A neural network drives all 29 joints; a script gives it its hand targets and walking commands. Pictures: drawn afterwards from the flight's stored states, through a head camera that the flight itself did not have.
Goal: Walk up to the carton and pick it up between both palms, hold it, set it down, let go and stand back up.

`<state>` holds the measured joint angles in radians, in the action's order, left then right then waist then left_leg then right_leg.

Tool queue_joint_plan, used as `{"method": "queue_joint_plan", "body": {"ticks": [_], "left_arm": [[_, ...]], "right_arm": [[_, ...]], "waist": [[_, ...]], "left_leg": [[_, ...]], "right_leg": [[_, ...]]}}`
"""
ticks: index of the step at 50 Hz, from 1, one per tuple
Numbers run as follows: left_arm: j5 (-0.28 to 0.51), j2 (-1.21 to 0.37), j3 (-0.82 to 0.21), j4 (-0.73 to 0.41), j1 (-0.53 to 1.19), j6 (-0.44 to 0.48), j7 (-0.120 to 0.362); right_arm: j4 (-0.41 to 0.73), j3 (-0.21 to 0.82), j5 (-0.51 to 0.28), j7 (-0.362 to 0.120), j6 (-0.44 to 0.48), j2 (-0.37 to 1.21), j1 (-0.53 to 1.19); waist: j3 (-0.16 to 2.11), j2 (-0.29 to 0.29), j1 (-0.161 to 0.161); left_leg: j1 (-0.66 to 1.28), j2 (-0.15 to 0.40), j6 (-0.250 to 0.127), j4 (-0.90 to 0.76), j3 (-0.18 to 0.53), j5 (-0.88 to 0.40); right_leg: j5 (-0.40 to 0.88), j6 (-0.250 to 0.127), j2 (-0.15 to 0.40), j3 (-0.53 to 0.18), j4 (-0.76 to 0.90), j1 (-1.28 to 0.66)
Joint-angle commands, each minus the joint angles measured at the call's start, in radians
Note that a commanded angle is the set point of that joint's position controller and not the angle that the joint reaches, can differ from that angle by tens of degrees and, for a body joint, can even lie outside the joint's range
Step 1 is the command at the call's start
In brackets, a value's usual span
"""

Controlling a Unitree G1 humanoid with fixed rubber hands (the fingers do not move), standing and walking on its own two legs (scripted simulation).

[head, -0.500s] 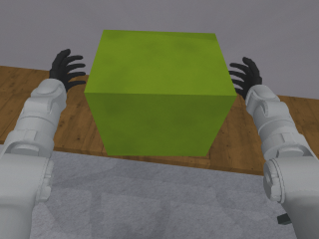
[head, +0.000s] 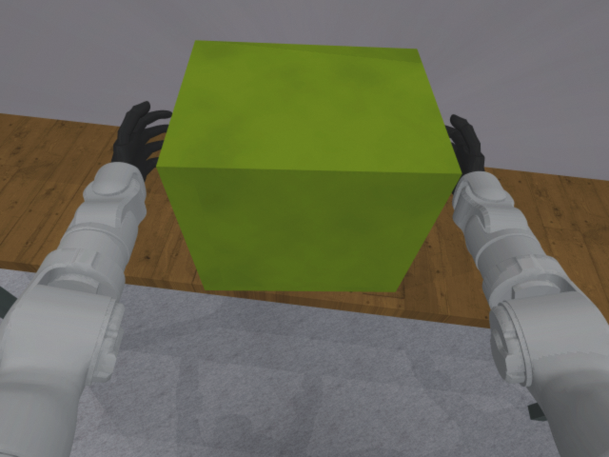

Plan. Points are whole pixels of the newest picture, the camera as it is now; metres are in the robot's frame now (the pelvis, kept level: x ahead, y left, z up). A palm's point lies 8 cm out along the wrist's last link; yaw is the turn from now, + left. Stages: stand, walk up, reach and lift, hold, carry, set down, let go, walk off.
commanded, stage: reach and lift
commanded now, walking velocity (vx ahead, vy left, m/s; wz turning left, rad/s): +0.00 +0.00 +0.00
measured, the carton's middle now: (304, 177) +0.46 +0.00 +0.10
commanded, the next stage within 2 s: none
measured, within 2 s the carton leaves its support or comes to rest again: neither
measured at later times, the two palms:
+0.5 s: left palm (150, 160) +0.46 +0.20 +0.13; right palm (449, 169) +0.45 -0.19 +0.12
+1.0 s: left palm (157, 159) +0.46 +0.19 +0.13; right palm (447, 167) +0.45 -0.19 +0.13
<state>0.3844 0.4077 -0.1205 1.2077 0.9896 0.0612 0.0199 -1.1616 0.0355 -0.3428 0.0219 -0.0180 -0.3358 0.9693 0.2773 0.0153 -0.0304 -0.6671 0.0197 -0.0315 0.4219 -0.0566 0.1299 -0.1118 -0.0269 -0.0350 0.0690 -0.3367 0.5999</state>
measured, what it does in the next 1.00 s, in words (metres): stands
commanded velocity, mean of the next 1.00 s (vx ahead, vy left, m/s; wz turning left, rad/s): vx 0.00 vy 0.00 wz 0.00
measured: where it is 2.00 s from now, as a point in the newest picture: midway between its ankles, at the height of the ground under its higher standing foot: outside the picture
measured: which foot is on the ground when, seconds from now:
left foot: down 0.00-1.00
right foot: down 0.00-1.00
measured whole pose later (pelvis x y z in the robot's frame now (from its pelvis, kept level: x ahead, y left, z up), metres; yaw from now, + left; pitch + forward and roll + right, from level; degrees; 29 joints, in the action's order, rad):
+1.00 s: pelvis +0.00 -0.01 +0.01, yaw +0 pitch +17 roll -1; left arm 0.21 0.29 0.04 1.22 1.00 0.07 -0.03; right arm -1.11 -0.05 -0.23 0.13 -0.04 -0.22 0.96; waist 0.22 0.01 -0.03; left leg -0.55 0.02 -0.02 0.38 -0.05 0.13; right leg -0.11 -0.04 -0.04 0.07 -0.29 0.48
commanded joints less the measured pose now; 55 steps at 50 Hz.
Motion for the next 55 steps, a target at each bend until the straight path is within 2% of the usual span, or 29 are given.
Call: {"method": "queue_joint_plan", "body": {"ticks": [1,3,6,9,12,15,18,20,22,25,27,28,32,33,36,38,39,41,44,46,50,53,55], "left_arm": [[-0.015,0.173,0.038,-0.153,0.495,0.048,-0.008],[-0.026,0.164,0.044,-0.133,0.496,0.046,-0.010],[-0.046,0.152,0.067,-0.137,0.497,0.051,-0.019],[-0.056,0.144,0.080,-0.178,0.519,0.053,-0.030],[-0.069,0.131,0.087,-0.151,0.501,0.042,-0.030],[-0.078,0.133,0.108,-0.139,0.506,0.044,-0.032],[-0.087,0.103,0.096,-0.138,0.508,0.059,-0.032],[-0.085,0.100,0.099,-0.111,0.503,0.058,-0.028],[-0.101,0.096,0.111,-0.145,0.505,0.066,-0.030],[-0.119,0.077,0.123,-0.175,0.513,0.062,-0.037],[-0.133,0.075,0.136,-0.203,0.515,0.051,-0.044],[-0.137,0.076,0.138,-0.191,0.501,0.039,-0.044],[-0.158,0.052,0.154,-0.189,0.501,0.012,-0.045],[-0.159,0.046,0.157,-0.198,0.504,0.019,-0.047],[-0.183,0.046,0.178,-0.178,0.478,0.024,-0.050],[-0.181,0.038,0.174,-0.194,0.486,0.027,-0.051],[-0.183,0.041,0.172,-0.191,0.480,0.026,-0.051],[-0.189,0.038,0.181,-0.205,0.493,0.033,-0.053],[-0.179,0.028,0.171,-0.180,0.502,0.040,-0.053],[-0.167,0.024,0.169,-0.154,0.508,0.044,-0.050],[-0.171,0.008,0.168,-0.155,0.519,0.064,-0.051],[-0.178,0.005,0.179,-0.158,0.518,0.073,-0.045],[-0.189,0.002,0.181,-0.157,0.512,0.071,-0.042]], "right_arm": [[0.167,-0.031,0.003,0.001,0.049,-0.196,0.474],[0.142,-0.022,-0.004,0.004,0.048,-0.183,0.466],[0.174,-0.020,0.002,0.010,0.058,-0.179,0.481],[0.177,-0.036,0.009,0.014,0.057,-0.173,0.486],[0.175,-0.032,0.013,0.022,0.048,-0.159,0.481],[0.191,-0.040,0.030,0.038,0.052,-0.150,0.493],[0.179,-0.033,0.029,0.044,0.056,-0.113,0.486],[0.166,-0.023,0.026,0.048,0.051,-0.114,0.482],[0.175,-0.035,0.035,0.055,0.054,-0.101,0.470],[0.191,-0.056,0.052,0.066,0.051,-0.093,0.472],[0.218,-0.076,0.066,0.069,0.050,-0.103,0.479],[0.220,-0.080,0.074,0.075,0.045,-0.106,0.475],[0.208,-0.093,0.089,0.094,0.021,-0.073,0.483],[0.240,-0.095,0.095,0.096,0.026,-0.063,0.487],[0.233,-0.096,0.105,0.097,0.022,-0.046,0.455],[0.239,-0.092,0.097,0.098,0.017,-0.025,0.463],[0.244,-0.091,0.095,0.101,0.016,-0.026,0.464],[0.260,-0.092,0.099,0.106,0.019,-0.010,0.471],[0.249,-0.092,0.109,0.104,0.015,-0.007,0.481],[0.238,-0.089,0.116,0.107,0.011,0.004,0.490],[0.270,-0.088,0.116,0.114,0.020,0.038,0.510],[0.271,-0.086,0.118,0.118,0.018,0.056,0.494],[0.257,-0.099,0.124,0.119,0.013,0.056,0.487]], "waist": [[0.616,0.068,-0.008],[0.610,0.056,0.000],[0.631,0.040,0.013],[0.642,0.050,0.015],[0.625,0.047,0.007],[0.622,0.003,0.010],[0.610,0.033,0.001],[0.591,0.011,-0.002],[0.601,0.034,0.002],[0.598,0.048,-0.007],[0.632,0.056,0.003],[0.620,0.052,-0.009],[0.550,0.021,-0.016],[0.559,0.025,-0.010],[0.565,0.034,-0.001],[0.555,0.038,0.005],[0.545,0.033,-0.002],[0.559,0.034,0.005],[0.552,0.037,-0.003],[0.522,0.011,-0.008],[0.561,0.028,-0.003],[0.562,0.016,-0.006],[0.550,0.031,-0.016]], "left_leg": [[0.544,0.030,0.051,0.046,0.099,-0.344],[0.542,0.030,0.045,0.048,0.098,-0.364],[0.556,0.029,0.044,0.051,0.097,-0.400],[0.591,0.032,0.048,0.047,0.098,-0.395],[0.581,0.026,0.041,0.051,0.092,-0.390],[0.544,0.026,0.030,0.035,0.088,-0.351],[0.547,0.023,0.031,0.036,0.088,-0.362],[0.527,0.024,0.030,0.028,0.086,-0.341],[0.540,0.016,0.030,0.024,0.080,-0.355],[0.592,0.020,0.041,0.023,0.089,-0.386],[0.649,0.026,0.045,0.028,0.091,-0.404],[0.643,0.024,0.046,0.041,0.090,-0.425],[0.601,0.022,0.036,0.022,0.088,-0.359],[0.588,0.020,0.033,0.022,0.087,-0.369],[0.591,0.018,0.023,0.013,0.081,-0.375],[0.594,0.017,0.029,0.010,0.081,-0.378],[0.593,0.015,0.026,0.014,0.080,-0.391],[0.590,0.013,0.023,0.017,0.079,-0.400],[0.578,0.016,0.021,0.013,0.083,-0.381],[0.560,0.020,0.017,0.007,0.085,-0.349],[0.528,0.013,0.013,0.006,0.081,-0.357],[0.499,0.008,0.007,-0.005,0.075,-0.348],[0.517,0.011,0.009,-0.014,0.079,-0.330]], "right_leg": [[0.277,0.033,0.022,-0.065,-0.007,-0.171],[0.296,0.037,0.024,-0.068,-0.007,-0.187],[0.323,0.038,0.018,-0.066,-0.006,-0.194],[0.294,0.034,0.013,-0.059,0.001,-0.173],[0.308,0.036,0.020,-0.067,0.010,-0.198],[0.306,0.044,0.021,-0.061,0.003,-0.234],[0.321,0.038,0.025,-0.064,0.001,-0.231],[0.321,0.041,0.027,-0.062,0.005,-0.249],[0.332,0.043,0.026,-0.065,0.006,-0.263],[0.317,0.034,0.019,-0.054,0.017,-0.232],[0.306,0.026,0.013,-0.051,0.027,-0.204],[0.331,0.026,0.013,-0.056,0.029,-0.221],[0.295,0.028,0.018,-0.049,0.032,-0.259],[0.306,0.030,0.018,-0.048,0.027,-0.272],[0.328,0.030,0.023,-0.053,0.025,-0.301],[0.324,0.028,0.019,-0.047,0.025,-0.303],[0.337,0.031,0.021,-0.050,0.024,-0.305],[0.355,0.035,0.020,-0.050,0.019,-0.314],[0.342,0.033,0.021,-0.050,0.020,-0.321],[0.313,0.033,0.025,-0.050,0.020,-0.310],[0.368,0.039,0.030,-0.051,0.006,-0.349],[0.398,0.041,0.034,-0.047,0.000,-0.389],[0.359,0.037,0.032,-0.046,0.007,-0.370]]}}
